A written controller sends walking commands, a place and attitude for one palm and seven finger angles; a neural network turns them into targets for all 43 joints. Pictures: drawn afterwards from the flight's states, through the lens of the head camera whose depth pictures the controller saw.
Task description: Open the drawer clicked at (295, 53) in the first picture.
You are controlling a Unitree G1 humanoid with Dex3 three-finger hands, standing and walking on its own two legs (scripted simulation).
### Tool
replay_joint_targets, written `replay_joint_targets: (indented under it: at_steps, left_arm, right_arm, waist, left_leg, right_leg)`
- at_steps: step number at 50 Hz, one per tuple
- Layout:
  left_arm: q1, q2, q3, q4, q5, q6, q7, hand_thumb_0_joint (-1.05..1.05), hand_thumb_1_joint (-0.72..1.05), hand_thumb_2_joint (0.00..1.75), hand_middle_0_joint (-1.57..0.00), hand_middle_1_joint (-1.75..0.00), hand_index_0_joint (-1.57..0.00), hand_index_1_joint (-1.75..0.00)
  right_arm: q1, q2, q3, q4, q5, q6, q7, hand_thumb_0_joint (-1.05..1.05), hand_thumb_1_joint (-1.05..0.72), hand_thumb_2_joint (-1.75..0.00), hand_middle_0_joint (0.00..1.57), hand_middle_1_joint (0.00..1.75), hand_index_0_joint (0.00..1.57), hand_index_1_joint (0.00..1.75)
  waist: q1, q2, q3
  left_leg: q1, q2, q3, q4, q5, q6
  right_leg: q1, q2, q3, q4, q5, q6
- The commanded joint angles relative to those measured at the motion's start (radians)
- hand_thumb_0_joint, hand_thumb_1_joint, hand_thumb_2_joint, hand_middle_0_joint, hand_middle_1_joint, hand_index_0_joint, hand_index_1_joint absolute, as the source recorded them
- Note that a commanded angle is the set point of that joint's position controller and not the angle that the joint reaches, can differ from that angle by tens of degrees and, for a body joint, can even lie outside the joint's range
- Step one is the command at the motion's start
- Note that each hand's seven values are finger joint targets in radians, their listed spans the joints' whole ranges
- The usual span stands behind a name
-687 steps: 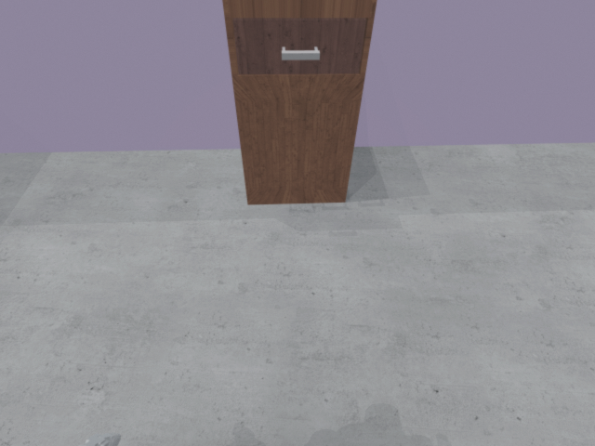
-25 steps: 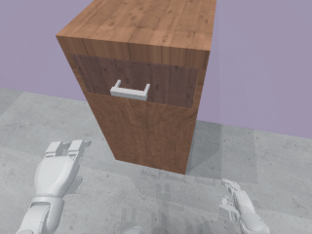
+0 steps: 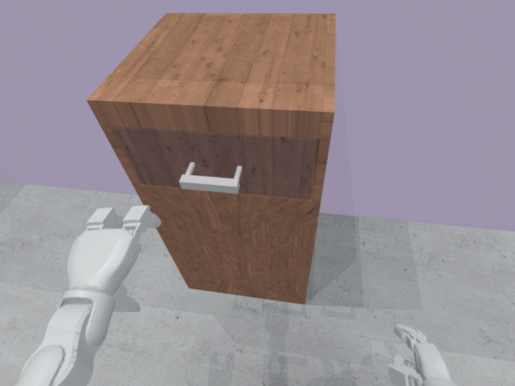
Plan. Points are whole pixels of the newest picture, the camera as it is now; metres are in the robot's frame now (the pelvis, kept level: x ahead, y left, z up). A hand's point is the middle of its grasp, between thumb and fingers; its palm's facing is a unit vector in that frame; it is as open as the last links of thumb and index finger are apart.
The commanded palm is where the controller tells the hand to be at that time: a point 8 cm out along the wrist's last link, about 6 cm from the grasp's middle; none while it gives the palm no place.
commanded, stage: raise the hand with hooked fingers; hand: left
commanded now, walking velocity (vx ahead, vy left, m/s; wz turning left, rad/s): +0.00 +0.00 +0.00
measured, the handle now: (212, 176) +0.52 +0.17 -0.01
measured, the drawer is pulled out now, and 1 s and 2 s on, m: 0.00 0.00 0.00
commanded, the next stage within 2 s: move the hooked fingers above the handle in 0.70 s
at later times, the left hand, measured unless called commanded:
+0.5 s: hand (98, 242) +0.28 +0.26 +0.10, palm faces +0.00 -0.09 -1.00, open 13.8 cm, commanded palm +0.25 +0.27 +0.16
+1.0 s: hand (120, 244) +0.28 +0.24 +0.09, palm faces +0.02 -0.08 -1.00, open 13.8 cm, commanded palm +0.28 +0.25 +0.15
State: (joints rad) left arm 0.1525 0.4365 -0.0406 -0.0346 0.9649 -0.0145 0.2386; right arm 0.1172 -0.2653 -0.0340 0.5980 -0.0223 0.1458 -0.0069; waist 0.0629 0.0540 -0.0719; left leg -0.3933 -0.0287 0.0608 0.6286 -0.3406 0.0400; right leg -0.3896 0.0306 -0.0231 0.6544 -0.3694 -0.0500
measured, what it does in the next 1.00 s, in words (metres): stands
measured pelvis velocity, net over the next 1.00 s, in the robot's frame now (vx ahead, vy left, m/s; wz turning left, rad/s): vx -0.03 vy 0.02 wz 0.02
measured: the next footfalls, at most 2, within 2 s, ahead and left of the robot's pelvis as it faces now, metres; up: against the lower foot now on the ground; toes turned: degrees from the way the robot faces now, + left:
none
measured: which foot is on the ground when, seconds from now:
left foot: down 0.00-1.00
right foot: down 0.00-1.00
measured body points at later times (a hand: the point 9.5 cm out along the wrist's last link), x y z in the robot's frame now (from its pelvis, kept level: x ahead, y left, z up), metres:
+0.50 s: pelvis -0.02 +0.02 +0.01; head +0.00 +0.00 +0.46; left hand +0.27 +0.27 +0.16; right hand +0.16 -0.20 -0.10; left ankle -0.01 +0.09 -0.72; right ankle -0.02 -0.09 -0.72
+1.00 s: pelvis -0.03 +0.02 +0.01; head -0.01 -0.01 +0.46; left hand +0.28 +0.24 +0.14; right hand +0.16 -0.20 -0.10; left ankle -0.01 +0.09 -0.72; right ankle -0.02 -0.09 -0.72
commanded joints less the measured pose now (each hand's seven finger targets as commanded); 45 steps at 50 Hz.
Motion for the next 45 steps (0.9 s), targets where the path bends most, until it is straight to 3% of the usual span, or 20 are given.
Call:
replay_joint_targets:
  at_steps: [1,8,12,14,19,23,27,31,33,37,40,42,45]
  left_arm:
    - [-0.241,0.215,0.134,-0.171,-0.010,0.020,-0.005,0.00,-0.50,0.30,-0.30,-1.20,-0.30,-1.20]
    - [-0.426,0.238,0.106,-0.135,-0.028,0.032,-0.111,0.00,-0.50,0.30,-0.30,-1.20,-0.30,-1.20]
    - [-0.510,0.262,0.107,-0.120,-0.043,0.005,-0.158,0.00,-0.50,0.30,-0.30,-1.20,-0.30,-1.20]
    - [-0.551,0.277,0.112,-0.101,-0.048,-0.010,-0.175,0.00,-0.50,0.30,-0.30,-1.20,-0.30,-1.20]
    - [-0.455,0.257,0.122,-0.050,-0.081,-0.039,-0.211,0.00,-0.50,0.30,-0.30,-1.20,-0.30,-1.20]
    - [-0.463,0.265,0.140,-0.100,-0.084,-0.081,-0.199,0.00,-0.50,0.30,-0.30,-1.20,-0.30,-1.20]
    - [-0.499,0.302,0.176,-0.158,-0.070,-0.122,-0.142,0.00,-0.50,0.30,-0.30,-1.20,-0.30,-1.20]
    - [-0.517,0.295,0.174,-0.130,-0.062,-0.111,-0.094,0.00,-0.50,0.30,-0.30,-1.20,-0.30,-1.20]
    - [-0.517,0.301,0.178,-0.119,-0.059,-0.094,-0.085,0.00,-0.50,0.30,-0.30,-1.20,-0.30,-1.20]
    - [-0.493,0.260,0.125,-0.073,-0.062,-0.056,-0.104,0.00,-0.50,0.30,-0.30,-1.20,-0.30,-1.20]
    - [-0.496,0.254,0.104,-0.076,-0.063,-0.042,-0.134,0.00,-0.50,0.30,-0.30,-1.20,-0.30,-1.20]
    - [-0.571,0.225,0.062,-0.075,-0.054,-0.049,-0.144,0.00,-0.50,0.30,-0.30,-1.20,-0.30,-1.20]
    - [-0.637,0.215,0.045,-0.061,-0.040,-0.070,-0.141,0.00,-0.50,0.30,-0.30,-1.20,-0.30,-1.20]
  right_arm:
    - [-0.117,-0.075,-0.013,-0.150,0.011,-0.032,-0.005,0.00,-0.90,-0.90,0.20,0.30,0.20,0.30]
    - [-0.115,-0.078,0.002,-0.151,0.021,-0.011,-0.008,0.00,-0.90,-0.90,0.20,0.30,0.20,0.30]
    - [-0.103,-0.079,0.007,-0.144,0.020,-0.005,-0.011,0.00,-0.90,-0.90,0.20,0.30,0.20,0.30]
    - [-0.102,-0.079,0.010,-0.141,0.023,-0.007,-0.011,0.00,-0.90,-0.90,0.20,0.30,0.20,0.30]
    - [-0.080,-0.088,0.003,-0.144,0.026,-0.005,-0.001,0.00,-0.90,-0.90,0.20,0.30,0.20,0.30]
    - [-0.078,-0.096,-0.007,-0.154,0.024,-0.013,0.003,0.00,-0.90,-0.90,0.20,0.30,0.20,0.30]
    - [-0.065,-0.094,-0.016,-0.140,0.020,-0.025,0.000,0.00,-0.90,-0.90,0.20,0.30,0.20,0.30]
    - [-0.061,-0.094,-0.023,-0.122,0.027,-0.032,-0.002,0.00,-0.90,-0.90,0.20,0.30,0.20,0.30]
    - [-0.067,-0.098,-0.024,-0.119,0.031,-0.034,-0.002,0.00,-0.90,-0.90,0.20,0.30,0.20,0.30]
    - [-0.070,-0.097,-0.020,-0.117,0.035,-0.028,-0.004,0.00,-0.90,-0.90,0.20,0.30,0.20,0.30]
    - [-0.075,-0.097,-0.014,-0.126,0.036,-0.027,-0.006,0.00,-0.90,-0.90,0.20,0.30,0.20,0.30]
    - [-0.072,-0.095,-0.011,-0.122,0.034,-0.029,-0.010,0.00,-0.90,-0.90,0.20,0.30,0.20,0.30]
    - [-0.059,-0.089,-0.011,-0.117,0.029,-0.038,-0.014,0.00,-0.90,-0.90,0.20,0.30,0.20,0.30]
  waist:
    - [0.010,-0.035,-0.186]
    - [0.000,-0.009,-0.173]
    - [-0.002,-0.020,-0.181]
    - [0.000,0.007,-0.175]
    - [0.018,-0.040,-0.156]
    - [0.019,-0.029,-0.149]
    - [0.026,0.020,-0.202]
    - [0.020,0.028,-0.179]
    - [0.019,0.032,-0.200]
    - [0.010,-0.018,-0.161]
    - [0.007,-0.012,-0.142]
    - [-0.009,-0.017,-0.141]
    - [-0.011,-0.015,-0.156]
  left_leg:
    - [0.163,0.006,-0.064,-0.086,0.415,-0.002]
    - [0.222,0.013,-0.073,-0.137,0.422,-0.007]
    - [0.238,0.012,-0.080,-0.160,0.421,-0.009]
    - [0.242,0.012,-0.085,-0.172,0.400,-0.011]
    - [0.213,0.013,-0.081,-0.195,0.406,-0.013]
    - [0.208,0.016,-0.089,-0.204,0.353,-0.012]
    - [0.233,0.015,-0.095,-0.199,0.362,-0.017]
    - [0.223,0.018,-0.099,-0.204,0.322,-0.024]
    - [0.224,0.017,-0.100,-0.203,0.311,-0.024]
    - [0.203,0.016,-0.092,-0.215,0.279,-0.017]
    - [0.199,0.017,-0.094,-0.227,0.255,-0.015]
    - [0.211,0.018,-0.094,-0.224,0.240,-0.013]
    - [0.223,0.014,-0.099,-0.214,0.235,-0.014]
  right_leg:
    - [0.127,-0.016,0.052,-0.107,0.400,0.012]
    - [0.154,-0.009,0.033,-0.160,0.350,0.009]
    - [0.178,-0.012,0.023,-0.184,0.340,0.010]
    - [0.180,-0.013,0.021,-0.194,0.311,0.007]
    - [0.210,-0.012,0.015,-0.211,0.318,0.007]
    - [0.183,-0.006,0.015,-0.217,0.257,0.007]
    - [0.178,-0.009,0.020,-0.206,0.251,0.003]
    - [0.144,-0.006,0.013,-0.203,0.208,0.001]
    - [0.149,-0.002,0.016,-0.201,0.202,0.002]
    - [0.150,-0.006,0.015,-0.213,0.189,0.005]
    - [0.156,-0.008,0.013,-0.220,0.171,0.006]
    - [0.129,-0.007,0.013,-0.222,0.162,0.008]
    - [0.114,-0.004,0.012,-0.216,0.157,0.005]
